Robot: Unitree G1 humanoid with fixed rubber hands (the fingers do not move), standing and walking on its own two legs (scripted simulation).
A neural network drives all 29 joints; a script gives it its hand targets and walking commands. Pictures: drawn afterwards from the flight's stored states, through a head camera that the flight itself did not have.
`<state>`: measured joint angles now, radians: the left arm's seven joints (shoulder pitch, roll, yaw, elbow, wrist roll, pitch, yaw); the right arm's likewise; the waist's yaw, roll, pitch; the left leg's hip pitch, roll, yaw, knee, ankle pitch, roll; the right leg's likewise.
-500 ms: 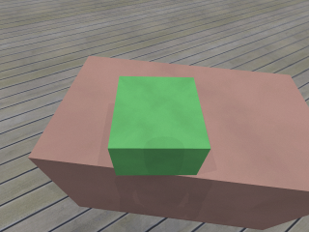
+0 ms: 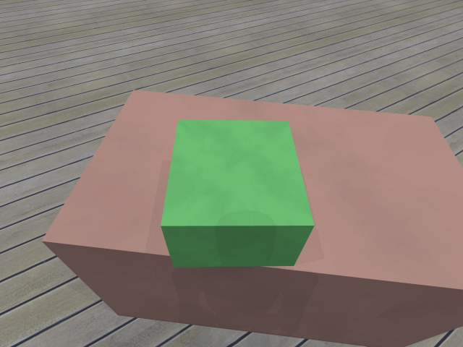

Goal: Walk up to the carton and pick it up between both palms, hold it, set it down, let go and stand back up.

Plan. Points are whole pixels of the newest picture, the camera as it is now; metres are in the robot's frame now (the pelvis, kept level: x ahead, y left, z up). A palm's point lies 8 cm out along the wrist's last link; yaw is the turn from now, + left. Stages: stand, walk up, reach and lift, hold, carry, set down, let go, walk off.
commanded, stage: walk up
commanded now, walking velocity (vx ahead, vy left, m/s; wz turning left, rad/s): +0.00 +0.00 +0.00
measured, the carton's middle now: (233, 190) +0.45 -0.02 -0.04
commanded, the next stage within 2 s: stand in 1.16 s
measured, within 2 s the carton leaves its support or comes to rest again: neither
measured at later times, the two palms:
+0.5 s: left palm out of the picture +0.01 +0.17 -0.16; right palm out of the picture +0.04 -0.23 -0.16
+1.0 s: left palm out of the picture +0.08 +0.18 -0.15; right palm out of the picture +0.10 -0.24 -0.16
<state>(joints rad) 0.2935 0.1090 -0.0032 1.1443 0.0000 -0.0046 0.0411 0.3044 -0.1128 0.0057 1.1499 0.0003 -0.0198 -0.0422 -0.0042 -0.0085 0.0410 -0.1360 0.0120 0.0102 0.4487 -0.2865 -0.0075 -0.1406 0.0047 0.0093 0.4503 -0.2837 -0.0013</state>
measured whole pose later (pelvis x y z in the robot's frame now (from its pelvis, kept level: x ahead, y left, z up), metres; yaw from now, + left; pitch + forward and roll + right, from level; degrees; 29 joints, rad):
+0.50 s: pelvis +0.06 -0.02 -0.01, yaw +0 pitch -1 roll -1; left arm 0.38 0.08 -0.02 1.10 0.01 -0.04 0.04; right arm 0.30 -0.15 0.00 1.11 0.00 -0.02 -0.03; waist -0.01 0.02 0.09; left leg -0.26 0.04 0.08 0.60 -0.27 0.00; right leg -0.11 0.02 -0.09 0.54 -0.41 -0.03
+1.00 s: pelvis +0.11 -0.02 -0.01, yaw +0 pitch +0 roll +1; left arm 0.32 0.12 -0.01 1.15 0.00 -0.02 0.05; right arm 0.23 -0.14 0.01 1.17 0.00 -0.02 -0.05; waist -0.01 0.00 0.04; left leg -0.16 0.01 0.10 0.50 -0.33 0.00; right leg 0.00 -0.01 -0.08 0.41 -0.41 -0.03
